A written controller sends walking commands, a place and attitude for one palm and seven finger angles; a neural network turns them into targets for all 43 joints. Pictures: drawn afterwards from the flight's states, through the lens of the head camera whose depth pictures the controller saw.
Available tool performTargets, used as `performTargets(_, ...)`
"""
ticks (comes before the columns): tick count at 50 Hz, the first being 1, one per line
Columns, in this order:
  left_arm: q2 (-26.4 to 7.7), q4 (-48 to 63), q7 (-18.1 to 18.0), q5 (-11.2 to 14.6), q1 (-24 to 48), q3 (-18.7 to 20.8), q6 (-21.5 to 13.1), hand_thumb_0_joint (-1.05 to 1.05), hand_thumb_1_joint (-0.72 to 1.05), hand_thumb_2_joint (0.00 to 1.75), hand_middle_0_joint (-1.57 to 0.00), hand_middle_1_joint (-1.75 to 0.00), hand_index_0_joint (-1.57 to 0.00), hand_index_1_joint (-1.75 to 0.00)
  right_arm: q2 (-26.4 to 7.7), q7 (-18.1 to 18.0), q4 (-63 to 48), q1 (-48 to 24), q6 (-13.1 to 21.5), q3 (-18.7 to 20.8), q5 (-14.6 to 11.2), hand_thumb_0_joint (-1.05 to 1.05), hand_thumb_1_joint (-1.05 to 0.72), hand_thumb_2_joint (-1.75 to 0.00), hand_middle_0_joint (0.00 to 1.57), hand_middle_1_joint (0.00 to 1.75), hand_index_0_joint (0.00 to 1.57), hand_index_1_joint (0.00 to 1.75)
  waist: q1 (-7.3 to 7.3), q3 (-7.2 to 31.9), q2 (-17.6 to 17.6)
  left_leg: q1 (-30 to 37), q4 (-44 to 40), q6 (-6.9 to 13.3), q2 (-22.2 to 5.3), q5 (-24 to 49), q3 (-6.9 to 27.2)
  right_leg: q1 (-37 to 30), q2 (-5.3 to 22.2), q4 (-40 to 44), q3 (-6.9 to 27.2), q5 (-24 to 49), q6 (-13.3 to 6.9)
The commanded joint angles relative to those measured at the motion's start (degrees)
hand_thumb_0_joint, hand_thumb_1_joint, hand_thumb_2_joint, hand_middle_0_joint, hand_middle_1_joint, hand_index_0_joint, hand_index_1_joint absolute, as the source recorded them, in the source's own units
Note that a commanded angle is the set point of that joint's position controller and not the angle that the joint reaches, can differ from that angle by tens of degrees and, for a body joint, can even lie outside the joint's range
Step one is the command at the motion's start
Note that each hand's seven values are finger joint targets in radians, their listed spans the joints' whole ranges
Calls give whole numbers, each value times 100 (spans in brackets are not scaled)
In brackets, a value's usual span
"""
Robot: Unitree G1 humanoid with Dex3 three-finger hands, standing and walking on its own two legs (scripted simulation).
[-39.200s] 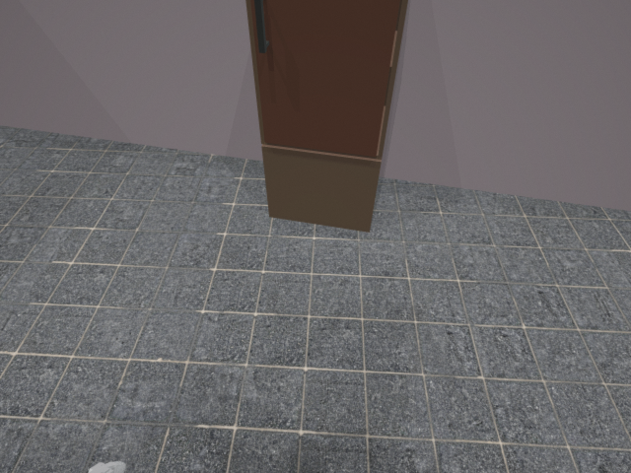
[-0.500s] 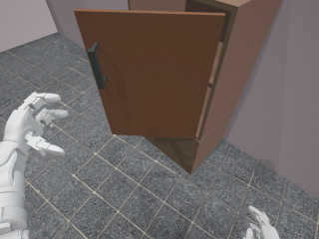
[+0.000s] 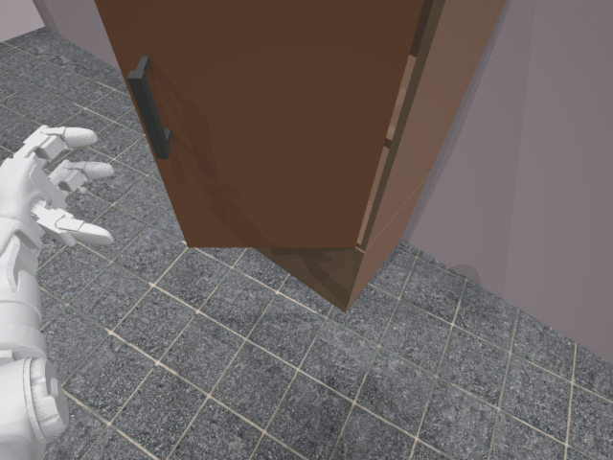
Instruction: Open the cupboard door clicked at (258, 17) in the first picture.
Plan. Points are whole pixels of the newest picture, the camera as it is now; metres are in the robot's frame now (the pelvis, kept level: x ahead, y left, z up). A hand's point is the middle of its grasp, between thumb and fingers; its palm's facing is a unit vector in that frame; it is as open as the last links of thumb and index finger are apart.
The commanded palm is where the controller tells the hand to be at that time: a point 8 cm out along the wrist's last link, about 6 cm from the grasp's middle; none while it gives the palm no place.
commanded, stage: move the hooked fingers beside the handle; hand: left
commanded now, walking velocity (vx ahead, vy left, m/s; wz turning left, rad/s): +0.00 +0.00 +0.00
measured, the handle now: (154, 110) +0.59 +0.24 +0.11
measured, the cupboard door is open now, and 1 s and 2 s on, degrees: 39 39 39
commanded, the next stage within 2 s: slide the fingers in behind the handle in 1.76 s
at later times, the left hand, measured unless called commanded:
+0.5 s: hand (97, 147) +0.49 +0.29 +0.12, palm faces +0.03 -1.00 +0.00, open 14.0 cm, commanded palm +0.48 +0.34 +0.11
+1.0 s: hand (107, 118) +0.56 +0.29 +0.12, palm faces +0.03 -1.00 +0.00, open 14.0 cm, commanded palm +0.54 +0.34 +0.11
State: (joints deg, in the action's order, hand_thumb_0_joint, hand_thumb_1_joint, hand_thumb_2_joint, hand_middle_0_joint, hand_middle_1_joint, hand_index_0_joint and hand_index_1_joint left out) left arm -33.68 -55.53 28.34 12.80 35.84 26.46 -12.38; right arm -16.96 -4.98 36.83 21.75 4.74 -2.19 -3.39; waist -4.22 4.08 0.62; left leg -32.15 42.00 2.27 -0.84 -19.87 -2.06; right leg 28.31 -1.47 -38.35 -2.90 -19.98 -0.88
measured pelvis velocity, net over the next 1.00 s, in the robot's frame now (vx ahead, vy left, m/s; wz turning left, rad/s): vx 0.02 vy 0.01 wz -0.05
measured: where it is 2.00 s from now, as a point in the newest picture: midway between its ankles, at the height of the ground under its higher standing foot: outside the picture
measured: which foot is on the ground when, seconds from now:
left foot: down 0.00-1.00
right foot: down 0.00-1.00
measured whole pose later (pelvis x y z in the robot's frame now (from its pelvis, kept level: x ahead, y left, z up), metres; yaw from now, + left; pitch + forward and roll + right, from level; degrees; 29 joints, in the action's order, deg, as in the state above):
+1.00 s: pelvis +0.02 +0.01 -0.02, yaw -3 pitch +23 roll -5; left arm -55.7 -79.2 28.8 1.9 64.6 31.3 -12.4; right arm -17.3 -4.4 34.5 27.0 -5.7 -4.5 -0.8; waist -13.9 4.5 1.4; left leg -49.9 50.6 2.6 -3.3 -23.9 -1.4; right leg 44.4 -3.8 -42.7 -3.3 -21.5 -0.4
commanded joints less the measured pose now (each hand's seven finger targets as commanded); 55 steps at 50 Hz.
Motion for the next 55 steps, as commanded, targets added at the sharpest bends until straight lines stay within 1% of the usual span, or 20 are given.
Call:
performTargets(1,-2004,981,-77,105,2499,411,-446,0,-50,30,-30,-120,-30,-120,-989,-68,-602,329,83,360,62,0,-90,-90,20,30,20,30,50,1948,542,1614,-431,-67,-38,2017,529,-54,-103,267,106,1640,-84)
performTargets(3,-1961,879,-90,33,2531,344,-472,0,-50,30,-30,-120,-30,-120,-988,-47,-585,379,23,366,77,0,-90,-90,20,30,20,30,21,1960,759,1738,-385,-93,-62,2256,543,104,-102,245,92,1692,-88)
performTargets(6,-1840,608,-103,-12,3017,145,-505,0,-50,30,-30,-120,-30,-120,-1002,-34,-532,469,-78,356,87,0,-90,-90,20,30,20,30,-150,1805,617,1693,-336,-96,-97,2215,569,362,-131,235,66,1572,-64)
performTargets(11,-2334,131,-132,-177,3438,382,-603,0,-50,30,-30,-120,-30,-120,-1073,-47,-476,634,-221,352,125,0,-90,-90,20,30,20,30,-191,2060,602,1526,-222,-85,-86,2131,583,372,-133,139,104,1548,-58)
performTargets(13,-2196,136,-111,-267,3736,130,-648,0,-50,30,-30,-120,-30,-120,-1062,-42,-440,670,-266,331,129,0,-90,-90,20,30,20,30,-296,2035,960,1664,-179,-129,-115,2153,634,694,-128,119,84,1394,-67)
performTargets(15,-2242,-43,-134,-264,3956,149,-691,0,-50,30,-30,-120,-30,-120,-1085,-52,-391,749,-313,331,149,0,-90,-90,20,30,20,30,-371,2003,786,1651,-140,-133,-139,2164,713,796,-158,103,60,1313,-79)
performTargets(19,-2468,-549,-118,-375,4223,147,-595,0,-50,30,-30,-120,-30,-120,-1137,-70,-328,858,-396,302,149,0,-90,-90,20,30,20,30,-486,1931,779,1335,-83,-76,-129,1748,675,921,-137,116,105,1148,-38)
performTargets(23,-2854,-469,-126,-494,4507,323,-638,0,-50,30,-30,-120,-30,-120,-1163,-70,-300,1055,-495,304,201,0,-90,-90,20,30,20,30,-478,2506,1057,1550,107,-109,-140,2346,687,878,-155,-15,118,1504,-40)
performTargets(25,-2968,-759,-106,-473,4463,414,-603,0,-50,30,-30,-120,-30,-120,-1177,-61,-289,1168,-571,291,212,0,-90,-90,20,30,20,30,-529,2414,763,1405,173,-85,-147,2500,690,839,-200,-36,95,1650,-34)
performTargets(27,-3169,-908,-73,-556,4524,447,-534,0,-50,30,-30,-120,-30,-120,-1197,-57,-319,1197,-648,271,205,0,-90,-90,20,30,20,30,-526,2366,902,1179,201,-58,-127,2322,628,843,-193,-35,139,1622,-6)
performTargets(28,-3132,-873,-68,-604,4729,330,-515,0,-50,30,-30,-120,-30,-120,-1196,-62,-307,1215,-675,265,202,0,-90,-90,20,30,20,30,-627,2318,952,1152,216,-48,-139,2275,620,919,-187,-30,135,1608,7)
performTargets(31,-3675,-905,-93,-704,4782,644,-535,0,-50,30,-30,-120,-30,-120,-1231,-74,-371,1324,-770,251,225,0,-90,-90,20,30,20,30,-569,2561,1011,1051,296,-36,-128,2352,610,783,-215,-83,160,1688,7)
performTargets(35,-3584,-917,-13,-726,5021,501,-530,0,-50,30,-30,-120,-30,-120,-1209,-67,-348,1466,-860,234,258,0,-90,-90,20,30,20,30,-670,2640,1306,1192,421,-48,-141,2693,615,919,-253,-123,138,1875,-6)
performTargets(37,-3814,-978,16,-762,4997,642,-490,0,-50,30,-30,-120,-30,-120,-1237,-78,-328,1545,-920,247,265,0,-90,-90,20,30,20,30,-698,2829,1218,1216,495,-32,-174,2833,612,895,-258,-133,151,2006,29)
performTargets(39,-3459,-1204,58,-809,5144,281,-380,0,-50,30,-30,-120,-30,-120,-1210,-63,-298,1562,-958,216,252,0,-90,-90,20,30,20,30,-821,2466,1352,1136,489,-36,-179,2620,614,1200,-265,-77,120,1780,33)
performTargets(42,-3876,-1331,22,-859,5382,451,-320,0,-50,30,-30,-120,-30,-120,-1264,-117,-291,1629,-984,158,268,0,-90,-90,20,30,20,30,-926,2450,1111,835,557,38,-192,2453,602,1123,-259,-83,153,1787,70)
performTargets(44,-4061,-1361,32,-909,5116,583,-298,0,-50,30,-30,-120,-30,-120,-1247,-106,-354,1667,-985,142,276,0,-90,-90,20,30,20,30,-819,2670,1137,728,598,43,-169,2540,554,904,-258,-143,171,1961,65)
performTargets(46,-4041,-1116,33,-959,5160,551,-376,0,-50,30,-30,-120,-30,-120,-1213,-83,-361,1717,-1029,148,305,0,-90,-90,20,30,20,30,-765,2906,1612,1111,644,-48,-200,3071,606,1052,-274,-239,114,2136,27)
performTargets(51,-4225,-829,90,-817,4776,953,-360,0,-50,30,-30,-120,-30,-120,-1242,6,-423,1785,-1066,254,332,0,-90,-90,20,30,20,30,-607,3235,1476,1331,689,-67,-226,3654,618,839,-330,-272,77,2516,36)
performTargets(55,-3898,-707,75,-804,4703,797,-345,0,-50,30,-30,-120,-30,-120,-1203,68,-425,1781,-1133,278,323,0,-90,-90,20,30,20,30,-629,2968,1544,1540,685,-99,-246,3914,663,1129,-375,-221,18,2380,13)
